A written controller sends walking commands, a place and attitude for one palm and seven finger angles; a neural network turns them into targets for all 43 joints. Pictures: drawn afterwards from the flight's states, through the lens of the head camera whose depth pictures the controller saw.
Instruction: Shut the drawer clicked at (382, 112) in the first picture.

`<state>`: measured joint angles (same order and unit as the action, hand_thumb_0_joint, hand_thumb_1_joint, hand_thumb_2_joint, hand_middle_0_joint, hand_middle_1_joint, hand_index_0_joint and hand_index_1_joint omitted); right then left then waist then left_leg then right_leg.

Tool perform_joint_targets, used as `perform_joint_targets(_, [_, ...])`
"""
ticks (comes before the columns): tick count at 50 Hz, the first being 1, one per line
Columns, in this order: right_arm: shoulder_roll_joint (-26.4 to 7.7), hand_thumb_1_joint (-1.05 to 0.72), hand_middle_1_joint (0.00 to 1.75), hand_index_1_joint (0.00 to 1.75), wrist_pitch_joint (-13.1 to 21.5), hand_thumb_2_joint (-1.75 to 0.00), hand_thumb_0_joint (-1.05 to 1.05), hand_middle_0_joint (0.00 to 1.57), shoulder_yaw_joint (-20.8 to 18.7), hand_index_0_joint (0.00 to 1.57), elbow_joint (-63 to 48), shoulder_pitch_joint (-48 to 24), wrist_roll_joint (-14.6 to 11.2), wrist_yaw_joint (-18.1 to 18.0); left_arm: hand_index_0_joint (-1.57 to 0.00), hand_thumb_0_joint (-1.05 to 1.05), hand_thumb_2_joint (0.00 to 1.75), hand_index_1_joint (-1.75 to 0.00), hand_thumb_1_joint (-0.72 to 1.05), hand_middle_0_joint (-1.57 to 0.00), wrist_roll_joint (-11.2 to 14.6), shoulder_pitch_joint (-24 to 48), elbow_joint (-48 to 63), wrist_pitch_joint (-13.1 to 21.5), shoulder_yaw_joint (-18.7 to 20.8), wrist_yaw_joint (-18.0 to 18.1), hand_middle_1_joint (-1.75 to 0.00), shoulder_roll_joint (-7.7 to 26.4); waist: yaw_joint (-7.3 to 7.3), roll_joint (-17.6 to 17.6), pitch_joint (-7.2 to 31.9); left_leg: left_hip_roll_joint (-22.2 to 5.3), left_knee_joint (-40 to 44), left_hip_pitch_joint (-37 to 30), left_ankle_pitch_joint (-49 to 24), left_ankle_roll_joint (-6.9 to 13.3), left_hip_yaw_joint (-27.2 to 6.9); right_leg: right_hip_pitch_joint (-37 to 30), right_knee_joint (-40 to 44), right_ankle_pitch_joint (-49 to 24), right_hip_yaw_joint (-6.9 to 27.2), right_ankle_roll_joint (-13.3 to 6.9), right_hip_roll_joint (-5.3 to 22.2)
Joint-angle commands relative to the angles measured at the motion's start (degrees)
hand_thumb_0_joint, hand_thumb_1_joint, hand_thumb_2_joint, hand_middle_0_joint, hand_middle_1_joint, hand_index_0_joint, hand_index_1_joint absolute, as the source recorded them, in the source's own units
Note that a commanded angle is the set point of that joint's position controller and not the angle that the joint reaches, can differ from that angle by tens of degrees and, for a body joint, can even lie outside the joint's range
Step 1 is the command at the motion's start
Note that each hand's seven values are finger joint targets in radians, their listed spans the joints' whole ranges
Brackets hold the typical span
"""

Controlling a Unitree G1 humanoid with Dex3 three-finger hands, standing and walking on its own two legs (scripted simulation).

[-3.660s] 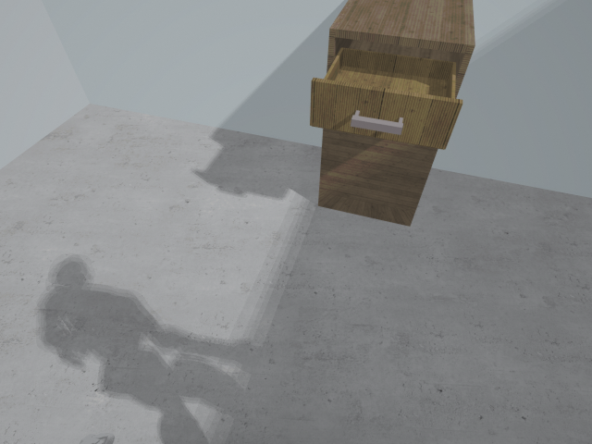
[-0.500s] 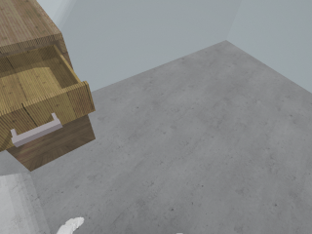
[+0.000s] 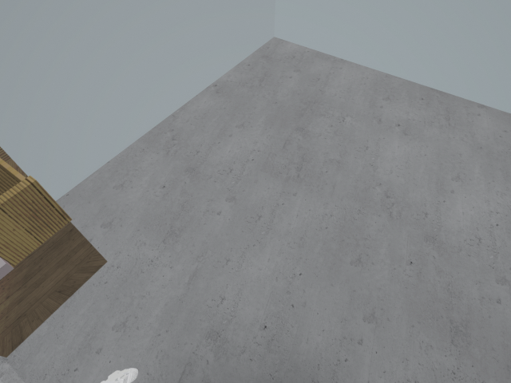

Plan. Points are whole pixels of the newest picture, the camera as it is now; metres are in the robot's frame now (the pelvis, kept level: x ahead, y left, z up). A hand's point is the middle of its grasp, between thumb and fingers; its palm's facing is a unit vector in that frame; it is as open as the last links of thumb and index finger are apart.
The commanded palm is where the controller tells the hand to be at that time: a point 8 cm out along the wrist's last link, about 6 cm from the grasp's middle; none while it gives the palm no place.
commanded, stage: walk to a spot facing it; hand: left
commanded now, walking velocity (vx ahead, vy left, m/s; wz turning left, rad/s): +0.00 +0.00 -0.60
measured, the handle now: out of the picture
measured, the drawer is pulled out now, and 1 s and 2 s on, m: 0.30 0.30 0.30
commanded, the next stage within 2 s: turn to face it in 1.22 s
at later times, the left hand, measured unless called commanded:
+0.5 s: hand out of the picture +0.11 +0.21 -0.17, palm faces -0.21 -0.96 -0.20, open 7.4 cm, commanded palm none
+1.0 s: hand (200, 355) +0.19 +0.11 -0.15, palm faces -0.62 -0.76 -0.19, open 7.4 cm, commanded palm none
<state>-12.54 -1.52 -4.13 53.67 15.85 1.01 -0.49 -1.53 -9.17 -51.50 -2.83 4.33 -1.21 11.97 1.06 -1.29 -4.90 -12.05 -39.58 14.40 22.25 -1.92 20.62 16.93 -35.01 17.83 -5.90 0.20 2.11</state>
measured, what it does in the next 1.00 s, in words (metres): steps on the spot, turning right: left foot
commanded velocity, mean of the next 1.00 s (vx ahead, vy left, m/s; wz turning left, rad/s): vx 0.06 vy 0.00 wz -0.60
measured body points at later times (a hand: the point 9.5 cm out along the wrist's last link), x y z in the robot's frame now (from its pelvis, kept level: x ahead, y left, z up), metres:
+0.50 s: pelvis -0.01 +0.03 +0.01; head +0.03 +0.05 +0.45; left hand +0.12 +0.26 -0.15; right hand +0.05 -0.25 -0.10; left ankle +0.02 +0.12 -0.72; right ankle +0.00 -0.11 -0.72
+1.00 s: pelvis -0.02 +0.03 +0.02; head +0.02 +0.00 +0.46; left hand +0.22 +0.15 -0.13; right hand -0.19 -0.17 -0.13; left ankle +0.02 +0.12 -0.72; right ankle -0.12 -0.06 -0.70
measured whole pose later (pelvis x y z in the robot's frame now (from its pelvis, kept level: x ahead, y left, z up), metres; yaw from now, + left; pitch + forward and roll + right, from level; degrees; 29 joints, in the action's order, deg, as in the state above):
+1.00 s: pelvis -0.02 +0.03 +0.02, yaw -37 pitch +1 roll -1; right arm -12.2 -0.2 -3.6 55.9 19.1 1.6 -0.9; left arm -1.8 -7.6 -52.7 -4.5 4.6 -2.5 12.3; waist 3.0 -0.6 -3.6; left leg -9.6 -30.0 11.4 18.6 -0.2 20.3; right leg 18.3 -40.6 25.6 -5.7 2.0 3.1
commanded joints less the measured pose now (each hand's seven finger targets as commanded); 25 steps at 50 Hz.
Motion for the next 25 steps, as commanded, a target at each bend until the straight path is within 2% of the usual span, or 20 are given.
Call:
perform_joint_targets(1, [-4.73, -0.9, 0.3, 0.3, 0.12, -0.9, 0.0, 0.2, -0.78, 0.2, -8.51, -5.49, -0.19, -0.74, -0.2, 0.0, 0.9, -0.3, 0.9, -0.2, 0.91, -10.46, 2.1, 2.2, 3.92, 2.26, -0.3, 16.22, -5.76, 17.98, 10.93, 4.11, -27.47, 21.44, 14.32, -1.99, -18.02, -15.7, 14.82, -36.82, 27.79, -12.41, 19.35])
perform_joint_targets(2, [-5.61, -0.9, 0.3, 0.3, 0.02, -0.9, 0.0, 0.2, -1.0, 0.2, -8.09, -6.81, -0.15, -0.92, -0.2, 0.0, 0.9, -0.3, 0.9, -0.2, 0.93, -6.86, 2.74, 1.97, 3.65, 2.58, -0.3, 13.69, -4.57, 15.28, 8.25, 3.75, -29.19, 22.36, 9.92, -1.98, -19.85, -13.5, 14.97, -31.3, 26.52, -12.07, 17.13])
perform_joint_targets(3, [-5.82, -0.9, 0.3, 0.3, -0.14, -0.9, 0.0, 0.2, -1.14, 0.2, -6.77, -6.34, 0.08, -0.7, -0.2, 0.0, 0.9, -0.3, 0.9, -0.2, 0.91, -3.38, 3.78, 1.99, 2.81, 2.49, -0.3, 11.56, -2.77, 11.12, 6.26, 3.24, -29.47, 21.4, 4.37, -2.48, -20.2, -10.86, 15.18, -26.74, 22.14, -11.04, 14.08])
perform_joint_targets(4, [-5.82, -0.9, 0.3, 0.3, -0.21, -0.9, 0.0, 0.2, -1.12, 0.2, -5.97, -5.19, 0.28, -0.49, -0.2, 0.0, 0.9, -0.3, 0.9, -0.2, 0.87, -1.46, 4.56, 2.1, 2.32, 2.34, -0.3, 10.59, -1.54, 8.95, 6.14, 3.55, -28.11, 19.04, 1.46, -2.97, -19.54, -8.14, 15.28, -25.34, 19.82, -10.2, 12.08])
perform_joint_targets(6, [-5.55, -0.9, 0.3, 0.3, -0.45, -0.9, 0.0, 0.2, -0.96, 0.2, -5.04, -3.37, 0.44, -0.51, -0.2, 0.0, 0.9, -0.3, 0.9, -0.2, 0.71, -0.54, 5.14, 2.38, 2.17, 2.21, -0.3, 10.69, -0.66, 9.06, 6.6, 4.71, -25.86, 17.02, -0.43, -3.48, -19.1, -6.77, 15.6, -24.12, 18.67, -9.84, 10.62])
perform_joint_targets(11, [-5.48, -0.9, 0.3, 0.3, -0.24, -0.9, 0.0, 0.2, -0.72, 0.2, -6.39, -6.47, 0.32, -0.61, -0.2, 0.0, 0.9, -0.3, 0.9, -0.2, 0.6, -3.28, 4.57, 2.15, 2.42, 1.73, -0.3, 11.74, -2.36, 8.73, 6.5, 6.86, -19.22, 16.61, 0.05, -3.66, -19.22, -7.92, 15.75, -20.48, 23.04, -10.81, 9.66])
perform_joint_targets(15, [-5.15, -0.9, 0.3, 0.3, 0.24, -0.9, 0.0, 0.2, -0.5, 0.2, -7.83, -8.96, -0.1, -0.77, -0.2, 0.0, 0.9, -0.3, 0.9, -0.2, 0.33, -4.24, 4.79, 1.8, 2.68, 1.71, -0.3, 12.36, -3.25, 9.02, 7.63, 8.84, -11.78, 13.28, 1.79, -3.02, -19.65, -7.79, 14.83, -21.4, 27.44, -11.59, 9.3])
perform_joint_targets(18, [-5.02, -0.9, 0.3, 0.3, 0.52, -0.9, 0.0, 0.2, -0.43, 0.2, -8.59, -8.56, -0.5, -0.98, -0.2, 0.0, 0.9, -0.3, 0.9, -0.2, 0.16, -3.23, 5.44, 1.34, 2.86, 1.72, -0.3, 12.86, -2.95, 10.15, 7.76, 10.54, -5.48, 8.55, 3.12, -1.97, -20.09, -5.22, 14.43, -21.04, 30.44, -11.25, 8.99])
perform_joint_targets(20, [-5.15, -0.9, 0.3, 0.3, 0.82, -0.9, 0.0, 0.2, -0.42, 0.2, -8.35, -6.07, -0.71, -1.26, -0.2, 0.0, 0.9, -0.3, 0.9, -0.2, 0.26, -1.78, 5.82, 0.97, 2.87, 1.63, -0.3, 12.87, -1.8, 10.55, 8.26, 11.75, 1.53, 3.84, 1.05, -1.16, -20.05, -2.88, 13.52, -20.41, 31.86, -9.77, 7.62])
perform_joint_targets(21, [-5.12, -0.9, 0.3, 0.3, 1.06, -0.9, 0.0, 0.2, -0.42, 0.2, -7.77, -3.47, -0.78, -1.44, -0.2, 0.0, 0.9, -0.3, 0.9, -0.2, 0.41, -0.64, 6.04, 0.77, 2.85, 1.61, -0.3, 12.67, -0.48, 10.76, 8.94, 12.09, 7.46, -0.56, -2.37, -0.78, -19.85, -0.89, 12.0, -18.96, 31.42, -8.16, 6.41])
perform_joint_targets(22, [-5.75, -0.9, 0.3, 0.3, 1.44, -0.9, 0.0, 0.2, -0.54, 0.2, -7.23, -0.94, -0.81, -1.69, -0.2, 0.0, 0.9, -0.3, 0.9, -0.2, 0.68, 0.24, 6.26, 0.63, 2.64, 1.53, -0.3, 11.56, 0.89, 8.97, 9.53, 10.74, 14.73, -7.36, -6.39, -0.13, -20.48, 3.36, 8.88, -15.81, 29.81, -5.76, 4.03])
perform_joint_targets(23, [-9.67, -0.9, 0.3, 0.3, 2.05, -0.9, 0.0, 0.2, -1.04, 0.2, -7.44, 0.39, -0.35, -2.01, -0.2, 0.0, 0.9, -0.3, 0.9, -0.2, 1.16, -0.36, 7.48, 0.41, 2.2, 1.22, -0.3, 8.59, 1.52, -1.69, 10.03, 0.73, 22.28, -13.8, -3.0, 3.29, -31.39, 12.7, 1.18, -4.33, 24.36, -2.58, -2.41])
perform_joint_targets(24, [-14.54, -0.9, 0.3, 0.3, 1.89, -0.9, 0.0, 0.2, -1.76, 0.2, -9.04, -0.68, 0.21, -1.82, -0.2, 0.0, 0.9, -0.3, 0.9, -0.2, 0.96, -1.08, 8.53, 0.52, 1.85, 0.59, -0.3, 6.49, 0.78, -16.11, 7.33, -13.33, 27.68, -12.35, -5.39, 8.37, -44.42, 20.27, -13.79, 13.97, 12.85, 1.0, -8.11])
perform_joint_targets(25, [-13.02, -0.9, 0.3, 0.3, 1.87, -0.9, 0.0, 0.2, -1.3, 0.2, -8.68, -3.04, 0.29, -2.0, -0.2, 0.0, 0.9, -0.3, 0.9, -0.2, -0.3, -1.16, 6.78, 0.02, 2.53, 0.79, -0.3, 9.34, 0.79, -13.91, 4.52, -15.36, 28.23, -5.21, -4.91, 8.94, -44.85, 19.53, -24.4, 13.19, 13.41, 2.46, -4.27])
